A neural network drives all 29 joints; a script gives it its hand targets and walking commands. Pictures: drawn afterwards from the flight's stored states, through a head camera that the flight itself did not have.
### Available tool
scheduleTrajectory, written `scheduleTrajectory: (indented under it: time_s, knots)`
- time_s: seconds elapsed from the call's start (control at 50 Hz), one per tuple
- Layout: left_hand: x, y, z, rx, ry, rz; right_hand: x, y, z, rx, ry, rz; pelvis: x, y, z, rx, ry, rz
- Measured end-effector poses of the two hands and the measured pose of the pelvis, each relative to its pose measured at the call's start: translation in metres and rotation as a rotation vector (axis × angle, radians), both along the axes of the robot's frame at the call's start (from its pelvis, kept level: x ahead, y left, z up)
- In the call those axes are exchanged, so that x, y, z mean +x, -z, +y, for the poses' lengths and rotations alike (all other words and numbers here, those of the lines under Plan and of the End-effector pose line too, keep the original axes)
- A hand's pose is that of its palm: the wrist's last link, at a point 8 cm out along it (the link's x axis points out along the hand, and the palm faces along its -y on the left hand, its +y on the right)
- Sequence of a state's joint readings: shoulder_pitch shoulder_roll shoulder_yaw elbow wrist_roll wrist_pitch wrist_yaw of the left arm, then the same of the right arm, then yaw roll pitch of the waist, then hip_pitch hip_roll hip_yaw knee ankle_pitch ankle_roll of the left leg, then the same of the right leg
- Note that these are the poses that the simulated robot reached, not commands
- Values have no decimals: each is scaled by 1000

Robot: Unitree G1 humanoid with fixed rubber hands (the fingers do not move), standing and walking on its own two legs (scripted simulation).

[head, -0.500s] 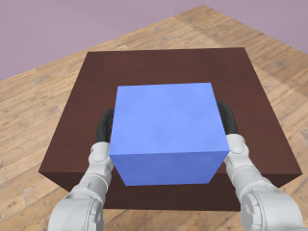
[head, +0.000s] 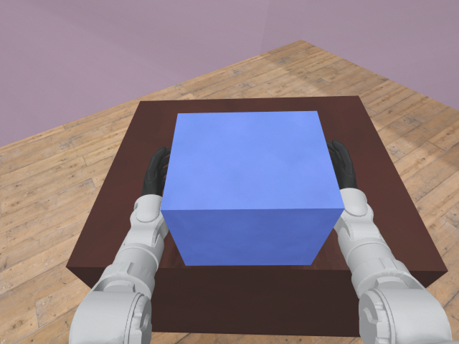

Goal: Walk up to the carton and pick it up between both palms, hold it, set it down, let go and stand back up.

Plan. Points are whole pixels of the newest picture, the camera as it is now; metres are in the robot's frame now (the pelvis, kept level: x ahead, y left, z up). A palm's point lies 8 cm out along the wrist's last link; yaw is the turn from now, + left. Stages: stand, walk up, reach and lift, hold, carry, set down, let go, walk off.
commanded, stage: reach and lift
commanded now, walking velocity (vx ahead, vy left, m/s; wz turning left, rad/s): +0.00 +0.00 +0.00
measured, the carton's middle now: (247, 192) +0.39 -0.03 +0.05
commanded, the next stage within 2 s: hold in 1.54 s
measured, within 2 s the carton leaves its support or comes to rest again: neither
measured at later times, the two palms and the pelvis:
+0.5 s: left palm (131, 188) +0.36 +0.17 +0.12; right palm (337, 178) +0.35 -0.18 +0.11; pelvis +0.01 +0.00 +0.01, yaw +0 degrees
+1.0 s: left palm (122, 172) +0.35 +0.16 +0.18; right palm (349, 169) +0.34 -0.19 +0.15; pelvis -0.02 +0.01 +0.00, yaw -1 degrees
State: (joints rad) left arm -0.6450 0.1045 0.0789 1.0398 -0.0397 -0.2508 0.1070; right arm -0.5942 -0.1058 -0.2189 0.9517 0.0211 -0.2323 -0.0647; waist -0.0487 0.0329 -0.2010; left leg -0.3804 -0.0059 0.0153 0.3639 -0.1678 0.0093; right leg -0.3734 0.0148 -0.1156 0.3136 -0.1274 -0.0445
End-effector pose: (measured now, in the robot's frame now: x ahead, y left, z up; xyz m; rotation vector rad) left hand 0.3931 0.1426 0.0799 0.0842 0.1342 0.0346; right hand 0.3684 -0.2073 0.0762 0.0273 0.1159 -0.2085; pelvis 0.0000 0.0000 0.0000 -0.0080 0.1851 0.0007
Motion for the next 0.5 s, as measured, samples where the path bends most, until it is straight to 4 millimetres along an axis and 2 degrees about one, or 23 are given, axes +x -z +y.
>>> scheduleTrajectory:
  time_s: [0.1, 0.2, 0.26, 0.38, 0.5]
  knots:
    - [2, -18, -5, 6, -2, -1, 1, -13, -5, 18, 2, 1, 9, -3, 0, -5, 6, -85]
    - [-5, -8, -1, -13, -7, 64, -3, -11, -1, -2, -3, 66, 13, -5, -4, 0, 7, -139]
    - [-11, -8, 6, -40, -21, 48, -4, -17, 6, -7, -11, 48, 14, -5, -5, 0, 2, -136]
    - [-18, -38, 21, -27, -46, -15, -3, -45, 20, 0, -29, -12, 13, -5, -3, -4, -7, -170]
    - [-28, -42, 26, -4, -30, 49, -16, -36, 25, -2, -24, 51, 10, -6, 4, -3, -8, -215]
